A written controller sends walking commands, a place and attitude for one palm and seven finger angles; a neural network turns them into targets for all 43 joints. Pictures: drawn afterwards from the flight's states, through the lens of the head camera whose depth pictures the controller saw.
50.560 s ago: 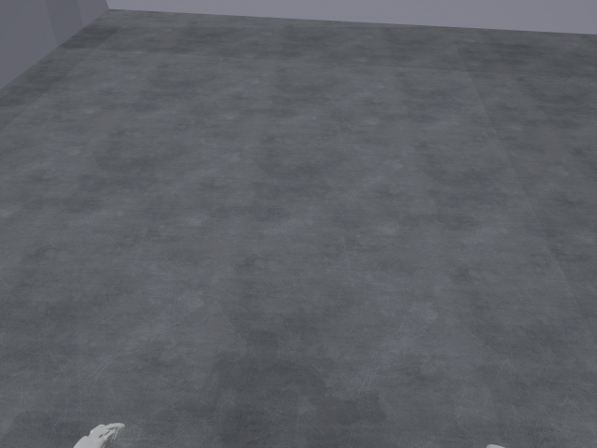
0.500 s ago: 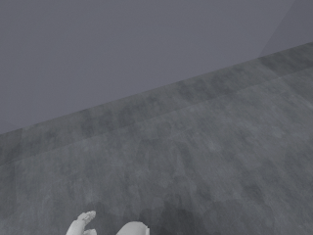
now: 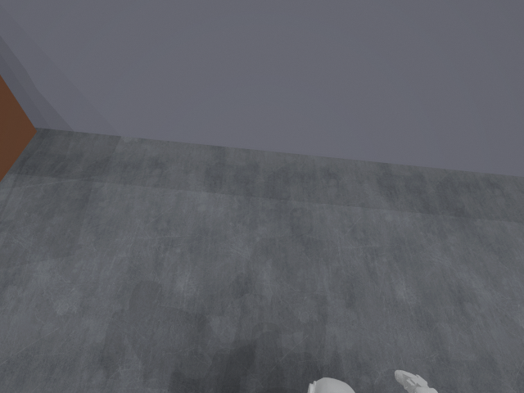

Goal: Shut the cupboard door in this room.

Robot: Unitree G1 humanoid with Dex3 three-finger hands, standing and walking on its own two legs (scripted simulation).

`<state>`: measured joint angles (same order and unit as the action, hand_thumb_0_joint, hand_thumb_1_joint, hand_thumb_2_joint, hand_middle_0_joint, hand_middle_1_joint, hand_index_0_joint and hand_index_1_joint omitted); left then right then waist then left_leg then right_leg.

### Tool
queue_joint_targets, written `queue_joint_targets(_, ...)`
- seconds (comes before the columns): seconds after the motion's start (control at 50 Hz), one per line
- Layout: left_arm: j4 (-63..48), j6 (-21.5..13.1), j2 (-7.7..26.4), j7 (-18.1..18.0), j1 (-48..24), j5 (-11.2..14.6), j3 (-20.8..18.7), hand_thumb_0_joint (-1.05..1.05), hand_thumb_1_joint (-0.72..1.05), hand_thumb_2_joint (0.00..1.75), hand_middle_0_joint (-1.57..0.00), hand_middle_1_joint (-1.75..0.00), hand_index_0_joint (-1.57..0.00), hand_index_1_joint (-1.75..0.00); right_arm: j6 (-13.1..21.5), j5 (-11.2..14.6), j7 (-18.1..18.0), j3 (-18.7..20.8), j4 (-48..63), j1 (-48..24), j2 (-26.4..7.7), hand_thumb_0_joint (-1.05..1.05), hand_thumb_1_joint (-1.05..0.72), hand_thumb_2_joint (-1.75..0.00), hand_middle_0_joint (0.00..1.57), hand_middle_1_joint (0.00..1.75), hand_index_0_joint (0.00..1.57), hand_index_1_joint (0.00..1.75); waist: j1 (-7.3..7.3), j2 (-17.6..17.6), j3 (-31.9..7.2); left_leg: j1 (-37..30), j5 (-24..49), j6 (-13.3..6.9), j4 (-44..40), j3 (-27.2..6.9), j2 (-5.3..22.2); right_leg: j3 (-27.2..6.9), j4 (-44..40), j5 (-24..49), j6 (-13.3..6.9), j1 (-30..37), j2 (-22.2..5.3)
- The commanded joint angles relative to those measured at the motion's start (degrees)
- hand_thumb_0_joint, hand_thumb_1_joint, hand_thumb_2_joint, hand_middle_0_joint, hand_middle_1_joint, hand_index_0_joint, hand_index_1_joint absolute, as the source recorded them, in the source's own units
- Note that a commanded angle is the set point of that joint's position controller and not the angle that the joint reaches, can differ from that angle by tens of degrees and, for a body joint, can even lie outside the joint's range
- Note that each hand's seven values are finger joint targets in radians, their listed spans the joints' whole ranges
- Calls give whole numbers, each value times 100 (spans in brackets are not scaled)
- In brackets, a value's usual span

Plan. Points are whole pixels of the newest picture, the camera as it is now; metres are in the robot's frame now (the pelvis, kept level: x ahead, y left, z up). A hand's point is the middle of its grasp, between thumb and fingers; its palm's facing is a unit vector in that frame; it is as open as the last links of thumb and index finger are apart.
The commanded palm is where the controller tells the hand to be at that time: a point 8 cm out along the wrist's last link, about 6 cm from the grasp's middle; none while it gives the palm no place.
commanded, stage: walk to a spot facing it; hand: left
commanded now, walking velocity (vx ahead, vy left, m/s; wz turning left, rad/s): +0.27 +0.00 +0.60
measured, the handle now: out of the picture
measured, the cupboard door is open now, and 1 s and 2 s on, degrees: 100 100 100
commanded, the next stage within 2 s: turn to face it in 1.88 s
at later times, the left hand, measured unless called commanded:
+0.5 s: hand (166, 384) +0.14 +0.16 -0.13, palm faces +0.30 -0.92 -0.25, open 7.4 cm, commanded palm none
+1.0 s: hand out of the picture +0.11 +0.22 -0.18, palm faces +0.61 -0.76 -0.21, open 7.4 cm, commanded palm none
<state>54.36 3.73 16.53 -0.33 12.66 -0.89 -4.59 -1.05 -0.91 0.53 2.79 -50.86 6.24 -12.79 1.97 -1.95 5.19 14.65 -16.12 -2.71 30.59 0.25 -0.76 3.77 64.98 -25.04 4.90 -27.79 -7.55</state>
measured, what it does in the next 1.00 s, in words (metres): walks ahead, turning left: right foot, then left foot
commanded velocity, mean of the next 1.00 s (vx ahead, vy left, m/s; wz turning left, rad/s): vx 0.33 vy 0.00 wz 0.46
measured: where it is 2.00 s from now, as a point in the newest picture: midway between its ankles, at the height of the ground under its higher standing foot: (184, 261)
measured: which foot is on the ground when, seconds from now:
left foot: down 0.00-0.34, up 0.36-0.84, down 0.86-1.00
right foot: up 0.00-0.34, down 0.36-0.84, up 0.86-1.00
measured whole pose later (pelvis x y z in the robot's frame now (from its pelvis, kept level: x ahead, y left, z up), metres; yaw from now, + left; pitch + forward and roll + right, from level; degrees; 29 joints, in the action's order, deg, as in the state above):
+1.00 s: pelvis +0.26 +0.08 -0.01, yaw +34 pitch +0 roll +0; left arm 60.7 -1.4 11.2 0.4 19.6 -1.0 -2.6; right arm 3.8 -1.0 0.4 1.9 -53.2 5.4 -11.3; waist 3.7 0.1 6.7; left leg 16.5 -15.9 -4.4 32.5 5.4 -2.0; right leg 4.4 74.3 -23.0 2.9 -25.3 -9.2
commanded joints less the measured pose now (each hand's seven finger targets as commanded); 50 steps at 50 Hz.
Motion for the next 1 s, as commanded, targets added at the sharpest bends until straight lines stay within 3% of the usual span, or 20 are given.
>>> queue_joint_targets(0.0, -554, -211, 376, 42, -90, -17, -70, 0, 90, 90, -20, -30, -20, -30, 112, 8, -101, 306, 238, 483, -1116, 0, -90, -90, 20, 30, 20, 30, -263, 851, -765, -895, 1594, -525, -1324, -1395, 1242, -248, 6, 540, 111, -549, 76)
queue_joint_targets(0.08, -745, -292, 378, 109, -517, -38, -54, 0, 90, 90, -20, -30, -20, -30, 172, -7, -72, 347, 173, 808, -1125, 0, -90, -90, 20, 30, 20, 30, -420, 1017, -480, -836, 29, -707, -1652, -2014, 1290, -288, -565, 509, 136, -829, 105)
queue_joint_targets(0.18, -1011, -410, 287, 172, -1016, -15, -16, 0, 90, 90, -20, -30, -20, -30, 223, -32, -82, 389, 79, 1091, -1123, 0, -90, -90, 20, 30, 20, 30, -537, 1041, -465, -957, -124, -842, -1558, -2517, 1258, -270, -1714, 226, 104, -682, 258)
queue_joint_targets(0.28, -867, -535, 184, 187, -319, 16, -27, 0, 90, 90, -20, -30, -20, -30, 200, -31, -94, 389, 85, 754, -1035, 0, -90, -90, 20, 30, 20, 30, -123, 1047, -774, 126, 437, -565, -687, -2363, 812, 62, -3548, 620, -30, 1500, 708)
queue_joint_targets(0.3, -715, -595, 338, 153, 164, 10, -95, 0, 90, 90, -20, -30, -20, -30, 220, 8, -86, 363, 126, 632, -880, 0, -90, -90, 20, 30, 20, 30, 175, 612, -889, 1093, 43, -336, -25, -2078, 497, -145, -4273, 1014, -89, 2801, 456)
queue_joint_targets(0.32, -571, -667, 975, 73, 779, -54, -216, 0, 90, 90, -20, -30, -20, -30, 262, 79, -45, 274, 179, 738, -446, 0, -90, -90, 20, 30, 20, 30, 435, -1048, -1323, 2392, -1201, 70, 1455, -1165, -110, -1671, -5003, -40, -469, 4288, -1099)
queue_joint_targets(0.34, -521, -613, 1270, 26, 1049, -12, -256, 0, 90, 90, -20, -30, -20, -30, 275, 26, -24, 287, 354, 425, -491, 0, -90, -90, 20, 30, 20, 30, 556, -1657, -1007, 3004, -1850, 294, 2736, -455, -275, -3092, -5528, -772, -909, 3845, -2293)
queue_joint_targets(0.36, -600, -588, 1095, 5, 727, 28, -218, 0, 90, 90, -20, -30, -20, -30, 229, -61, 20, 369, 352, 352, -748, 0, -90, -90, 20, 30, 20, 30, 338, -934, -518, 3009, -1527, 286, 3373, -649, 102, -2836, -5725, -1497, -1007, 3005, -2260)
queue_joint_targets(0.4, -662, -686, 717, -5, 171, -10, -156, 0, 90, 90, -20, -30, -20, -30, 156, -95, 135, 378, 116, 514, -641, 0, -90, -90, 20, 30, 20, 30, 33, -1024, -105, 2786, -610, 335, 3939, -493, 436, -2296, -5825, -1719, -843, 2064, -1862)
queue_joint_targets(0.44, -610, -749, 321, -15, -56, -11, -49, 0, 90, 90, -20, -30, -20, -30, 71, -103, 218, 361, -79, 707, -455, 0, -90, -90, 20, 30, 20, 30, -204, -569, 142, 2537, 59, 446, 4010, -363, 590, -884, -5676, -387, -655, 1734, -1429)
queue_joint_targets(0.5, -384, -829, 172, -7, 411, -10, -10, 0, 90, 90, -20, -30, -20, -30, 11, -57, 247, 331, -123, 665, -306, 0, -90, -90, 20, 30, 20, 30, -177, -708, 130, 2746, 591, 541, 3983, -153, 535, 91, -5503, 1172, -587, 2187, -1107)
queue_joint_targets(0.7, 152, -875, 253, -64, 1410, -69, 62, 0, 90, 90, -20, -30, -20, -30, 128, -61, 358, 17, 377, -897, -31, 0, -90, -90, 20, 30, 20, 30, 197, -686, 353, 2319, 667, 271, 1277, 677, 460, 1176, -5114, 4088, -750, 3086, -1184)
queue_joint_targets(0.78, 202, -869, 630, -42, 1259, -32, 24, 0, 90, 90, -20, -30, -20, -30, 267, -94, 220, 78, 103, 274, -325, 0, -90, -90, 20, 30, 20, 30, -398, -697, -662, 407, 104, -173, 549, 1015, -167, 1427, -3301, 6290, -717, 3254, -1333)
queue_joint_targets(0.8, 170, -875, 676, -13, 1102, 9, 23, 0, 90, 90, -20, -30, -20, -30, 291, -119, 166, 174, -105, 1097, -607, 0, -90, -90, 20, 30, 20, 30, -853, -459, -1294, -1066, 455, -325, 56, 875, -179, 1519, -1991, 5812, -554, 2590, -1213)
queue_joint_targets(0.82, 63, -872, 432, 68, 1172, 56, 40, 0, 90, 90, -20, -30, -20, -30, 305, -161, 85, 337, -261, 1881, -1283, 0, -90, -90, 20, 30, 20, 30, -1152, 635, -2127, -2840, 802, -703, -24, -617, 931, 1419, -298, 3175, -313, 1087, -610)
queue_joint_targets(0.84, -181, -874, 123, 141, 1036, 97, 103, 0, 90, 90, -20, -30, -20, -30, 353, -84, -7, 503, -341, 2281, -1849, 0, -90, -90, 20, 30, 20, 30, -1243, 1680, -2604, -3971, 2402, -1400, -489, -3054, 2464, 806, 1326, -697, -139, -779, 271)
queue_joint_targets(0.86, -284, -845, 255, 85, 621, 104, 78, 0, 90, 90, -20, -30, -20, -30, 307, 61, -53, 496, -432, 2189, -1849, 0, -90, -90, 20, 30, 20, 30, -1173, 918, -2506, -3963, 3066, -1579, -797, -2929, 2639, 50, 1833, -561, -269, -1212, 104)
queue_joint_targets(0.88, -301, -846, 150, 51, 249, 102, 79, 0, 90, 90, -20, -30, -20, -30, 362, 51, -108, 456, -385, 1810, -1616, 0, -90, -90, 20, 30, 20, 30, -1002, 534, -1807, -3179, 3517, -1443, -827, -2319, 2451, -5, 1898, -175, -265, -1376, -82)
queue_joint_targets(0.92, 46, -758, 26, 67, 510, 0, 93, 0, 90, 90, -20, -30, -20, -30, 486, 6, -152, 253, -223, 1069, -935, 0, -90, -90, 20, 30, 20, 30, -505, 269, -980, -1623, 3080, -973, -934, -1265, 1949, -239, 1288, 253, -210, -920, -374)
queue_joint_targets(0.98, 219, -562, -335, 84, 956, -86, 147, 0, 90, 90, -20, -30, -20, -30, 565, 7, -120, 124, -341, 854, -532, 0, -90, -90, 20, 30, 20, 30, -85, 620, -406, -362, 2448, -735, -1508, -516, 1383, -79, 451, 668, -131, -328, -305)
